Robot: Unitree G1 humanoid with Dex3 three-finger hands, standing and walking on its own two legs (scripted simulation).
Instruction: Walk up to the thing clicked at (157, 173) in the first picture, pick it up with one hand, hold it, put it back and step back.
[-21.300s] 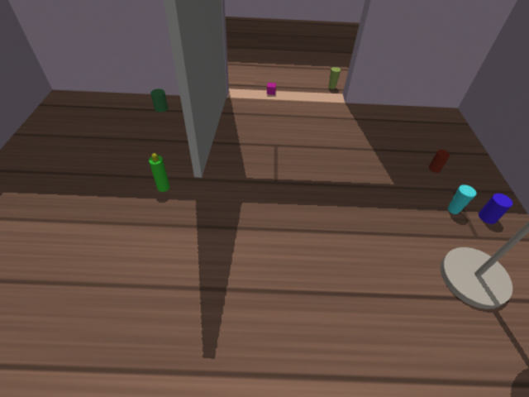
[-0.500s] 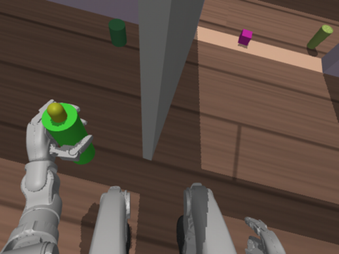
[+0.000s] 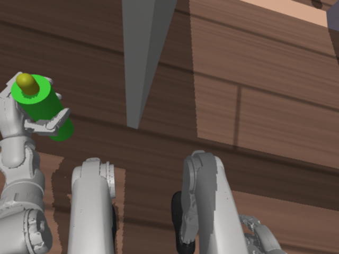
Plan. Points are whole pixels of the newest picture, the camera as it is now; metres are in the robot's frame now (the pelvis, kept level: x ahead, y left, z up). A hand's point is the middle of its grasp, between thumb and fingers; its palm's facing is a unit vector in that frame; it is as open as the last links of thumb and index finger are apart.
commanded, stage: crouch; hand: left
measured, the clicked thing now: (46, 109) +0.44 +0.23 -0.06
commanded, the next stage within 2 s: lower in 0.58 s
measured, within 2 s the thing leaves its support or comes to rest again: neither
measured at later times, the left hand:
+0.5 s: hand (56, 112) +0.45 +0.23 -0.13, palm faces +0.16 -0.99 -0.01, open 9.1 cm
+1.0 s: hand (65, 119) +0.46 +0.23 -0.19, palm faces +0.15 -0.99 +0.00, open 9.1 cm
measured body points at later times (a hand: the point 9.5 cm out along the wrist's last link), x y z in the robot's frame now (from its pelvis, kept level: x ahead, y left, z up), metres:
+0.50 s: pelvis +0.00 +0.01 -0.06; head +0.22 +0.08 +0.33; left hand +0.44 +0.29 -0.13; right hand +0.09 -0.27 -0.16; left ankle +0.08 +0.13 -0.34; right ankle +0.10 -0.12 -0.34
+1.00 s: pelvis -0.01 +0.01 -0.08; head +0.23 +0.10 +0.29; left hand +0.44 +0.28 -0.19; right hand +0.09 -0.27 -0.16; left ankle +0.08 +0.13 -0.34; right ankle +0.10 -0.12 -0.34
